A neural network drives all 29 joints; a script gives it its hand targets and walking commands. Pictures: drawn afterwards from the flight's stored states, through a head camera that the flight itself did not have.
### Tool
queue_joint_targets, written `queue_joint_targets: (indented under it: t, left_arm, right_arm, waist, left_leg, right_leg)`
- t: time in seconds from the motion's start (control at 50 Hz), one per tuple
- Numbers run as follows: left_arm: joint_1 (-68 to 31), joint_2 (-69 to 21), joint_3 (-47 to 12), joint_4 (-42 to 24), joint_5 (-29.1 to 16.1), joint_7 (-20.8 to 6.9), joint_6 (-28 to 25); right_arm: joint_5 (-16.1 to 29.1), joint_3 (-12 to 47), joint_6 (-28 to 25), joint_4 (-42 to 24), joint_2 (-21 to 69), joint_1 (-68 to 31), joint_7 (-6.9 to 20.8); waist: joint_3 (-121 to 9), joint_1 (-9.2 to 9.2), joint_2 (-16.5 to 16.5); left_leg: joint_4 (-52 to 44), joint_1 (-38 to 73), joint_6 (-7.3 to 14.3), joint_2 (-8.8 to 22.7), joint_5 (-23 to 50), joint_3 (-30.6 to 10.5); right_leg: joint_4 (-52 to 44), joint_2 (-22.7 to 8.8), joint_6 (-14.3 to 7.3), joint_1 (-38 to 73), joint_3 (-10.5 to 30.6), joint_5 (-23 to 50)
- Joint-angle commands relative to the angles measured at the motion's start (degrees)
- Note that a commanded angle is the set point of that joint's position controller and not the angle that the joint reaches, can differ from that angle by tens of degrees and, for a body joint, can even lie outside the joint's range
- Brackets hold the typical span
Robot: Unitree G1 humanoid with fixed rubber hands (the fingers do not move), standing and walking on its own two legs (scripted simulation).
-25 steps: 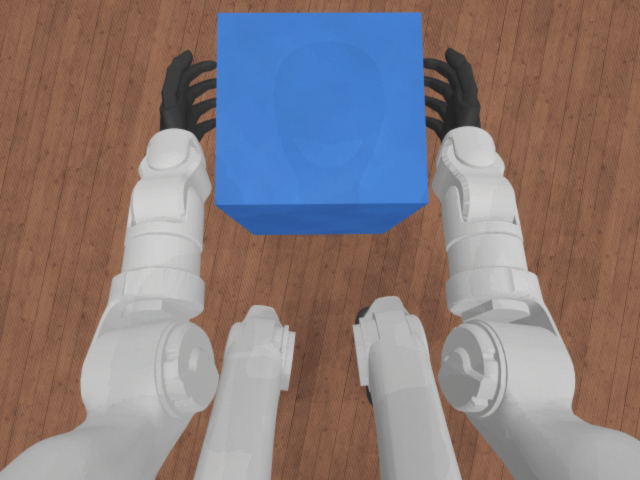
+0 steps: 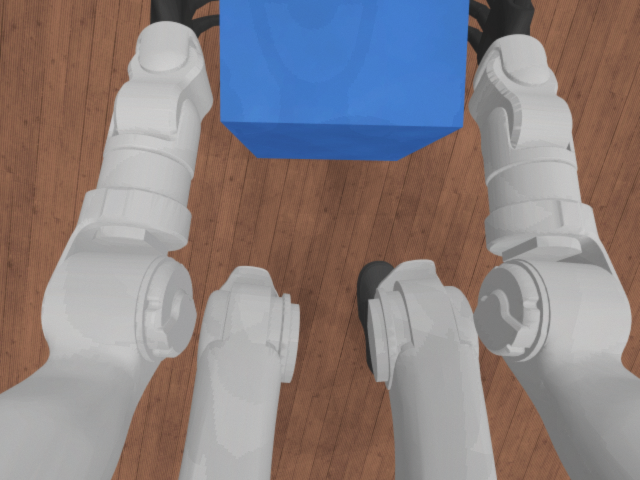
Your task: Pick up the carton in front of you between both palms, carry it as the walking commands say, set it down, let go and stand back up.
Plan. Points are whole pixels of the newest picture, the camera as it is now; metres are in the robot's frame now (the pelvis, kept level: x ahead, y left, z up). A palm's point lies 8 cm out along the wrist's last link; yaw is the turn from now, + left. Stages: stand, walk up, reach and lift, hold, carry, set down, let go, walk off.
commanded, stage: set down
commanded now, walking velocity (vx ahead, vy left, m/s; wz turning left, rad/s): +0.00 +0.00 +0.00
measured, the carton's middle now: (334, 58) +0.53 -0.04 -0.25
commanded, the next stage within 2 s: none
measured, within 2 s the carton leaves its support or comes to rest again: rests again in 1.06 s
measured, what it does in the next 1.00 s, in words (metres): stands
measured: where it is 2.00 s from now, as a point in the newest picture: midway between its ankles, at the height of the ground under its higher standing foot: (314, 350)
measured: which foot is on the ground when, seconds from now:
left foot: down 0.00-1.00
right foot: down 0.00-1.00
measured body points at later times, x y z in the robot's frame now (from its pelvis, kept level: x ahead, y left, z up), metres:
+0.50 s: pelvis +0.00 +0.00 -0.02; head +0.36 -0.01 +0.25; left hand +0.56 +0.11 -0.18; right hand +0.54 -0.20 -0.18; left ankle +0.08 +0.11 -0.36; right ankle +0.11 -0.12 -0.36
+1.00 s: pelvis -0.01 +0.00 -0.02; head +0.36 -0.01 +0.23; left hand +0.56 +0.11 -0.19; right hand +0.54 -0.20 -0.19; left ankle +0.08 +0.11 -0.36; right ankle +0.11 -0.12 -0.36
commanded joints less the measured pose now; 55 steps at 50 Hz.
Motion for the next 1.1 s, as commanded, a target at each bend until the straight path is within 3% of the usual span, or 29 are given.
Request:
queue_joint_targets:
  t: [0.0, 0.12, 0.44, 0.66, 0.74, 0.98, 1.02, 1.08]
  left_arm:
    - [-38.8, -54.3, -26.4, -9.8, -7.6, -15.0, -2.9]
    - [-34.3, -54.2, -23.9, -4.6, -6.1, -15.3, -3.5]
    - [-28.8, -45.8, -11.7, 6.8, 1.8, -17.4, -2.2]
    - [-24.6, -38.7, -6.0, 11.3, 6.3, -18.4, -1.0]
    - [-23.0, -36.5, -4.3, 12.6, 7.4, -18.4, -0.7]
    - [-20.1, -30.4, -2.7, 13.6, 8.9, -17.6, -1.2]
    - [-19.2, -23.4, -1.5, 12.4, 8.8, -15.8, -2.5]
    - [-14.1, 4.6, 2.3, 9.5, 7.4, -9.0, -6.2]
  right_arm:
    - [7.8, 26.6, -1.5, -5.2, 50.9, -36.6, 15.9]
    - [6.1, 23.9, -2.0, -0.3, 51.2, -31.8, 16.6]
    - [0.5, 16.0, -1.7, 7.5, 43.6, -30.5, 18.2]
    - [-3.2, 10.4, -0.7, 12.2, 37.4, -27.6, 18.4]
    - [-4.5, 8.4, -0.6, 13.5, 34.8, -25.8, 18.2]
    - [-6.3, 4.6, -1.3, 16.3, 28.6, -22.6, 17.2]
    - [-6.4, 3.0, -2.8, 16.0, 22.0, -21.3, 15.3]
    - [-4.9, -1.1, -7.4, 14.7, -4.8, -15.3, 7.8]
  waist:
    - [-78.1, -2.17, 4.9]
    - [-68.9, -2.63, 3.9]
    - [-45.6, -0.53, 3.0]
    - [-36.4, 0.58, 3.1]
    - [-33.8, 0.13, 3.0]
    - [-32.6, 0.29, 2.4]
    - [-34.5, -0.08, 2.1]
    - [-39.1, -0.04, 2.3]
  left_leg:
    - [-9.4, 31.5, 1.2, 1.1, 27.9, 6.5]
    - [-8.3, 27.1, 1.6, 0.8, 27.1, 5.4]
    - [-8.5, 16.5, 3.2, 1.1, 13.8, 4.9]
    - [-8.6, 13.9, 3.7, 1.8, 9.5, 4.5]
    - [-8.4, 13.5, 3.8, 2.0, 8.4, 4.3]
    - [-7.3, 15.6, 3.3, 2.9, 9.5, 3.9]
    - [-6.9, 17.4, 2.5, 3.4, 11.0, 4.1]
    - [-6.5, 21.5, 1.0, 4.9, 13.8, 4.5]
  right_leg:
    - [-3.5, 1.7, -1.8, 43.6, -6.9, 29.1]
    - [-2.0, 1.7, -1.9, 38.9, -6.9, 27.6]
    - [-2.5, 1.5, -2.7, 28.1, -5.6, 13.7]
    - [-2.8, 1.3, -3.6, 25.6, -4.4, 8.6]
    - [-2.7, 1.3, -3.6, 25.1, -4.3, 7.5]
    - [-1.3, 0.6, -2.9, 25.6, -4.5, 8.6]
    - [-1.1, 0.0, -2.1, 27.2, -4.9, 10.1]
    - [-0.6, -1.5, -0.7, 30.5, -5.4, 13.4]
